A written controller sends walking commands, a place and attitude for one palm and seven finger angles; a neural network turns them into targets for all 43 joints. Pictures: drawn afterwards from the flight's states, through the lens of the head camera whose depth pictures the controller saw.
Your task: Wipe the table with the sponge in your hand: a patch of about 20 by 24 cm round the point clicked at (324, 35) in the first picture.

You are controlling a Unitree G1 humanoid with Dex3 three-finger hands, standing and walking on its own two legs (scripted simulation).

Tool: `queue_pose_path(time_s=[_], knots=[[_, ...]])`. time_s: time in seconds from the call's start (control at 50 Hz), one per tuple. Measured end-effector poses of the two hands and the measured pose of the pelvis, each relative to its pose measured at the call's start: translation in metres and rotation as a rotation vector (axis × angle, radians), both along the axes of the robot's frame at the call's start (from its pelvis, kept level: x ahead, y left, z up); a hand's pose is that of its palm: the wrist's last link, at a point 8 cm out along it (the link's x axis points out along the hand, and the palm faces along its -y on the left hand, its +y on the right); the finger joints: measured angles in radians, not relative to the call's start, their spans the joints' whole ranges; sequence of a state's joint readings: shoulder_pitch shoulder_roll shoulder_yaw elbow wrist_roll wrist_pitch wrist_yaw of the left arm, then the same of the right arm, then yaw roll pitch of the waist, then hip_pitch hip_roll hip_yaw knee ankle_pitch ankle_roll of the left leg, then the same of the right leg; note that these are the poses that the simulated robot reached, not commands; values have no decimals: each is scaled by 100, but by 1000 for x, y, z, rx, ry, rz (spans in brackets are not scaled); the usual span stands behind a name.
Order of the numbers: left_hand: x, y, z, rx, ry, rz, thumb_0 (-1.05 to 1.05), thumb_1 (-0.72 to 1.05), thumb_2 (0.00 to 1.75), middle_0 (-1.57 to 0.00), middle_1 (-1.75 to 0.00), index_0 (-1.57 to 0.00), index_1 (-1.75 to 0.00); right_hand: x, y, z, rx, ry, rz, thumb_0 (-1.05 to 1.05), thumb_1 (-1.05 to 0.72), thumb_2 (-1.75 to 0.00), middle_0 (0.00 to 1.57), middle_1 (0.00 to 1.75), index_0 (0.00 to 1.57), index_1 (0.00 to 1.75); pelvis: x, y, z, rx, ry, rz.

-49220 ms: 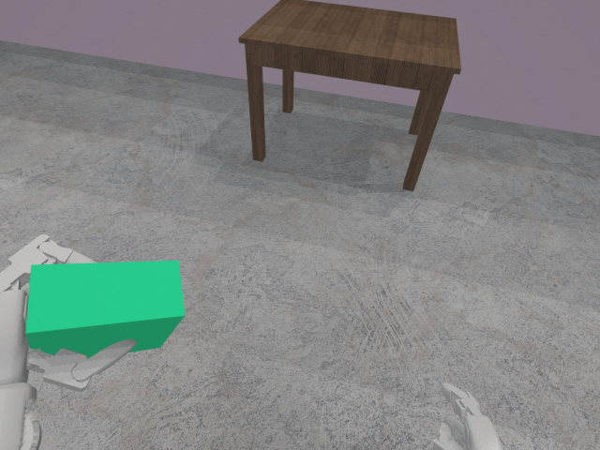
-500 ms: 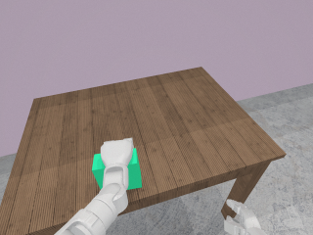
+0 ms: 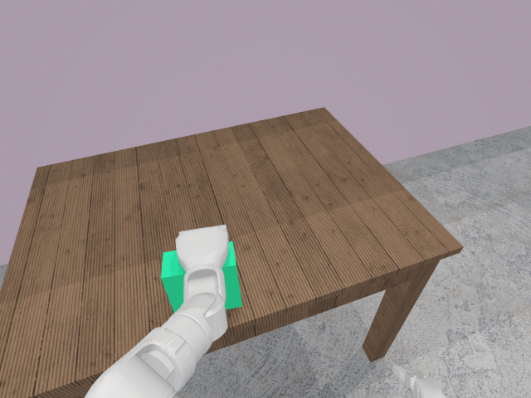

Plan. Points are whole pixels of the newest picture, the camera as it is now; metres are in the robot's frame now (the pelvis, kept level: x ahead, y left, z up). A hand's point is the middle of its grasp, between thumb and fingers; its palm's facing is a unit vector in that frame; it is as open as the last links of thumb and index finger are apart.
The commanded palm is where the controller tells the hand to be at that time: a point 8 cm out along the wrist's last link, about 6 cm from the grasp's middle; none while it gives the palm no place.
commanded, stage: slide across to the third lane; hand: left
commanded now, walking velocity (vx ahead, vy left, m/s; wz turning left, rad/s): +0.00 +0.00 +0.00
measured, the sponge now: (205, 287) +0.33 +0.15 -0.06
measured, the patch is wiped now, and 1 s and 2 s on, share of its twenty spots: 0.80 0.85 0.90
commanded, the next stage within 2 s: wipe forward along the third lane in 0.64 s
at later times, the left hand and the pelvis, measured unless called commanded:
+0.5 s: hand (209, 264) +0.35 +0.14 +0.00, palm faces -0.10 +0.00 -1.00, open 10.2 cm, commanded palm +0.32 +0.11 +0.04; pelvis +0.00 +0.00 +0.00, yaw +0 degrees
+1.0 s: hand (211, 257) +0.36 +0.14 +0.00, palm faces -0.10 +0.00 -0.99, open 10.1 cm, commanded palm +0.35 +0.12 +0.03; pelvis +0.00 +0.00 +0.00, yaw +0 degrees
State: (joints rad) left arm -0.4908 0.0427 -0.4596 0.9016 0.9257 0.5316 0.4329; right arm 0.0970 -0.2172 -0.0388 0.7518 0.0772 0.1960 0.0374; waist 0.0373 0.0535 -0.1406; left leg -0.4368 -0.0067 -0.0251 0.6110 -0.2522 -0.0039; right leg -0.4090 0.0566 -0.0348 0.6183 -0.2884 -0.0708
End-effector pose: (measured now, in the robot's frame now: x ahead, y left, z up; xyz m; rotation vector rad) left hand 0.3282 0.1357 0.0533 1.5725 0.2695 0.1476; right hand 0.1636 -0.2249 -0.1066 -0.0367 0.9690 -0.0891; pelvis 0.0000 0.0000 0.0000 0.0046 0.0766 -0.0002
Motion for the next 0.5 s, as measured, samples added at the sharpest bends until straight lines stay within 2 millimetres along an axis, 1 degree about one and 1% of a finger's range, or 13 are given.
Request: queue_pose_path(time_s=[0.08,0.18,0.5], knots=[[1,-1,-1,7,5,2,0,-51,105,-73,-138,-72,-138,-6,-5,-2,-5,9,-12,1,-90,-90,19,30,19,30,-1,-2,0,1,2,0],[2,-2,-1,5,7,5,0,-51,105,-73,-138,-72,-138,-7,-7,-2,-5,8,-17,1,-91,-90,19,30,19,30,-1,-3,0,2,5,-2],[6,-1,-2,-4,20,9,0,-52,106,-74,-137,-73,-136,14,1,5,-3,-36,10,1,-90,-90,19,30,19,30,3,-4,1,1,11,4]])
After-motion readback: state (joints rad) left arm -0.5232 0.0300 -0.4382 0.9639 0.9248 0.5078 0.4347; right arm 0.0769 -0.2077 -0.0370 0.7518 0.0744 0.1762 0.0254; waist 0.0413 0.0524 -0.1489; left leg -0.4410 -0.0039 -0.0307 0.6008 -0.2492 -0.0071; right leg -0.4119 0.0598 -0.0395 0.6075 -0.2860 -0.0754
